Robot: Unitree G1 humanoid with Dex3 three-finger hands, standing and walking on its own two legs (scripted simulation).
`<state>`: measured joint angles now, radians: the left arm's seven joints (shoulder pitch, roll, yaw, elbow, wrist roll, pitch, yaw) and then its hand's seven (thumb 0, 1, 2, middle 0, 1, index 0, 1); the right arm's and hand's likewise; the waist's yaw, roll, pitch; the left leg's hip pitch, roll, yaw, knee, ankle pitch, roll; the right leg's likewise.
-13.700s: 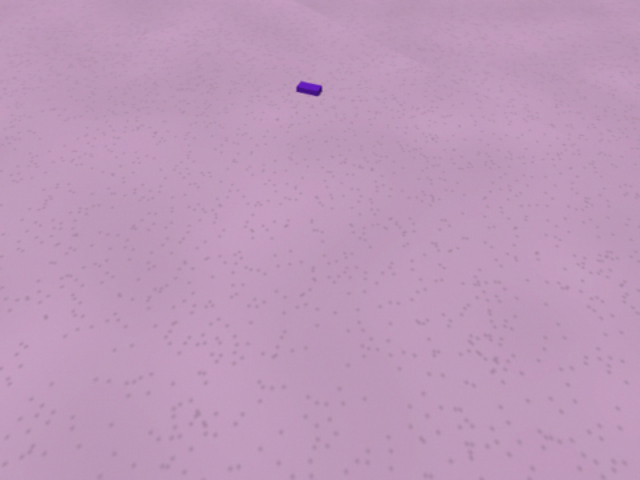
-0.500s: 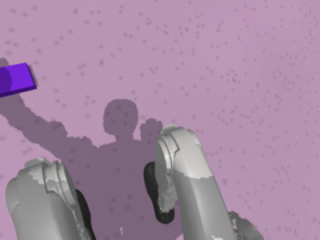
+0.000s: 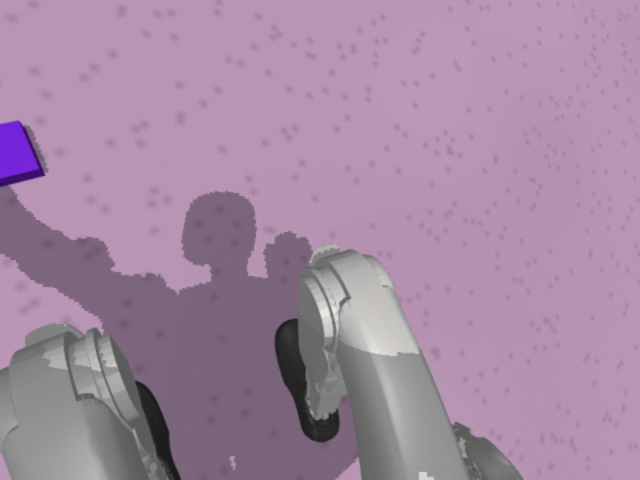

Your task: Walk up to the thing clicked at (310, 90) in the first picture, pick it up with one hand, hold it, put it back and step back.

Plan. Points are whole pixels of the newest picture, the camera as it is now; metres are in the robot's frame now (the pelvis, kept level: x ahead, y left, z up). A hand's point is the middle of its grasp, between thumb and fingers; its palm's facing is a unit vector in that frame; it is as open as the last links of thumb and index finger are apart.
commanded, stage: rise first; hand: left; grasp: from above
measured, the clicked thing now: out of the picture +0.54 +0.30 -0.31
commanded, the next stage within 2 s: approach in 0.88 s
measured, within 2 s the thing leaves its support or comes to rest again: neither
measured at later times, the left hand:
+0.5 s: hand out of the picture +0.49 +0.34 -0.18, palm faces -0.43 -0.09 -0.90, open 13.6 cm
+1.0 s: hand out of the picture +0.49 +0.33 -0.18, palm faces -0.42 -0.09 -0.90, open 13.4 cm
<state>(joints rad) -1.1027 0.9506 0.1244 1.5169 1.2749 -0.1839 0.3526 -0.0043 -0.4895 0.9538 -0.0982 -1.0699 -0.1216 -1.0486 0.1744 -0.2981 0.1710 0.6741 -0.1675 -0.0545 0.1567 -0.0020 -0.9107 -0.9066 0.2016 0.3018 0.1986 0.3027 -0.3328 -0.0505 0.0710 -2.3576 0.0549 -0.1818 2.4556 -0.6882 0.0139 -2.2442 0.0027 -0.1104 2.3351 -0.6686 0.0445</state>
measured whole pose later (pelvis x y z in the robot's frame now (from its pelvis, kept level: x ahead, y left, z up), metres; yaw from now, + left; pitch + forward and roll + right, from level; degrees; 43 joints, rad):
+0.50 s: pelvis +0.00 +0.00 +0.00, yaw +0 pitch +32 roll -11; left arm -1.10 0.96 0.12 1.52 1.27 -0.18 0.36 0.00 -0.44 0.91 -0.14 -1.02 -0.16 -1.00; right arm 0.18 -0.30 0.19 0.67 -0.17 -0.07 0.17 0.00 -0.91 -0.91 0.20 0.30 0.20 0.30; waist -0.34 -0.05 0.07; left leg -2.36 0.05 -0.19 2.46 -0.68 0.01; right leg -2.25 0.01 -0.12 2.34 -0.66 0.05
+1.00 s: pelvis +0.00 +0.00 +0.00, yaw +0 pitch +32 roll -11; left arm -1.10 0.95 0.12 1.53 1.28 -0.18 0.37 0.00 -0.42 0.90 -0.18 -0.97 -0.19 -0.97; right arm 0.18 -0.31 0.19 0.66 -0.17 -0.08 0.17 0.00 -0.91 -0.90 0.20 0.30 0.20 0.30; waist -0.34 -0.05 0.07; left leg -2.37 0.05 -0.19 2.47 -0.68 0.01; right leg -2.25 0.01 -0.12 2.34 -0.66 0.05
